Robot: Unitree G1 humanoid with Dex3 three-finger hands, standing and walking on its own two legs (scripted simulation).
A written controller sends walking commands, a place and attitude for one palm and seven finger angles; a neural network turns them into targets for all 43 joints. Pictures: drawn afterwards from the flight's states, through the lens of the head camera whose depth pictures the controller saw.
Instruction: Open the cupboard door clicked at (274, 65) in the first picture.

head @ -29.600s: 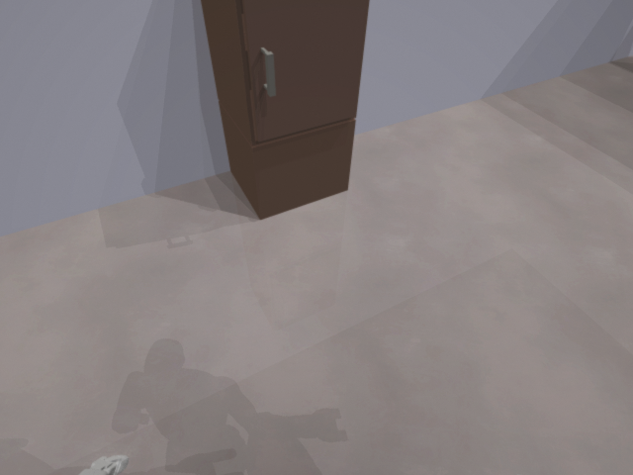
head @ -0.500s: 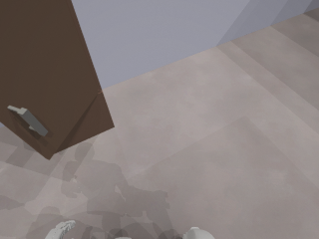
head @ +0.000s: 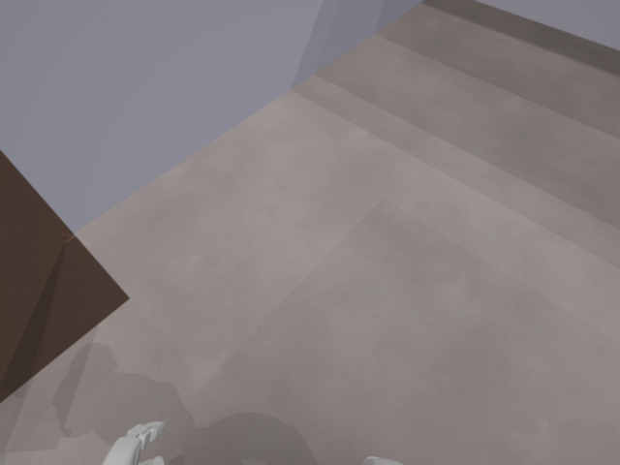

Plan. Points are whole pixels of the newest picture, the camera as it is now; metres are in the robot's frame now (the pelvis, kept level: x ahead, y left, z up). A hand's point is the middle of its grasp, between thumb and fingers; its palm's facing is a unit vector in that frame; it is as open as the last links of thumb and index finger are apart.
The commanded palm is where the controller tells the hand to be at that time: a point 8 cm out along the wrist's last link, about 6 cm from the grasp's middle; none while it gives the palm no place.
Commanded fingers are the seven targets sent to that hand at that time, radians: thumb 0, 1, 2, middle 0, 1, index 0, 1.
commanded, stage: walk to a spot facing it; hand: left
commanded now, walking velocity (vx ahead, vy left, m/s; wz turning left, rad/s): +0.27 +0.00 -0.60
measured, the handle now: out of the picture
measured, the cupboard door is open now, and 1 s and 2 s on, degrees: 40 40 40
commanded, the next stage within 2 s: turn to face it in 1.26 s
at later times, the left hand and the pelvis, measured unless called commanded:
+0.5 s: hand (204, 412) +0.20 +0.18 -0.17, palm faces -0.25 -0.95 -0.18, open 7.4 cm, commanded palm none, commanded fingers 0.00 0.90 0.90 -0.20 -0.30 -0.20 -0.30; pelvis +0.11 -0.02 +0.00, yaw -18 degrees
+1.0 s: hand (337, 274) +0.45 -0.03 -0.16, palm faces -0.46 -0.87 -0.20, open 7.2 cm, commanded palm none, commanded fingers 0.00 0.90 0.90 -0.20 -0.30 -0.20 -0.30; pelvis +0.28 -0.16 +0.01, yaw -29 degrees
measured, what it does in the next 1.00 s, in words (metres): walks ahead, turning right: right foot, then left foot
